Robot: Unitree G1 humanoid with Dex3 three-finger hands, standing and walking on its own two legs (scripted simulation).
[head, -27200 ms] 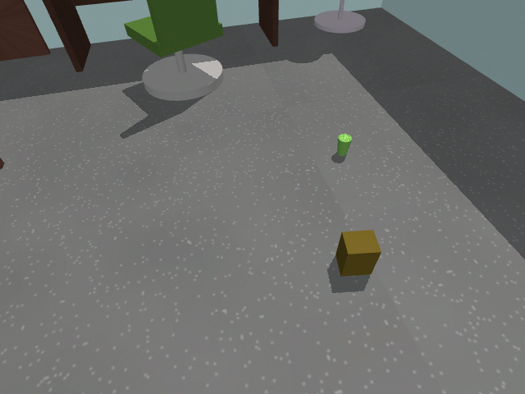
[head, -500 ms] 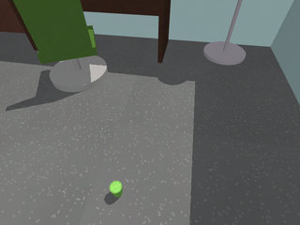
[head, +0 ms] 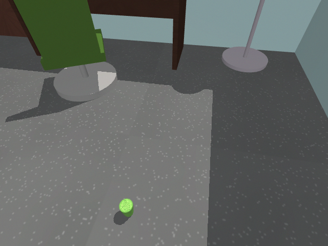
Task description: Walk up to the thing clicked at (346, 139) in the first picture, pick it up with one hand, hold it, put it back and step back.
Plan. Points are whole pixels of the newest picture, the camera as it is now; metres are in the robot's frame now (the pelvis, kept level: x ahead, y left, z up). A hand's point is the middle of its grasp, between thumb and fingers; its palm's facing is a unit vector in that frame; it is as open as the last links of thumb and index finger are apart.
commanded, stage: rise first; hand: left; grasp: from above
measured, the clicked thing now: (127, 209) +0.47 +0.25 -0.73
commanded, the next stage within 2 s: none
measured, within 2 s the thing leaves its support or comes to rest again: neither
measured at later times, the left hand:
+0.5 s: hand out of the picture +0.14 +0.25 -0.19, palm faces -0.07 -0.92 -0.38, open 12.5 cm
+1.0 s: hand out of the picture +0.13 +0.26 -0.23, palm faces -0.15 -0.88 -0.44, open 14.0 cm
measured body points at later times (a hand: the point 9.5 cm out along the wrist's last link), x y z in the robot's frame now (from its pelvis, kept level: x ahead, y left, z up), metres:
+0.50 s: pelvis -0.01 +0.00 -0.04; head +0.06 +0.01 +0.40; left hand +0.15 +0.30 -0.17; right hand +0.09 -0.26 -0.15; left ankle +0.01 +0.13 -0.75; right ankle -0.01 -0.14 -0.75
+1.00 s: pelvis -0.01 +0.00 -0.10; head +0.09 +0.01 +0.34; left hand +0.14 +0.31 -0.20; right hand +0.16 -0.25 -0.18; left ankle +0.01 +0.13 -0.75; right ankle -0.01 -0.14 -0.75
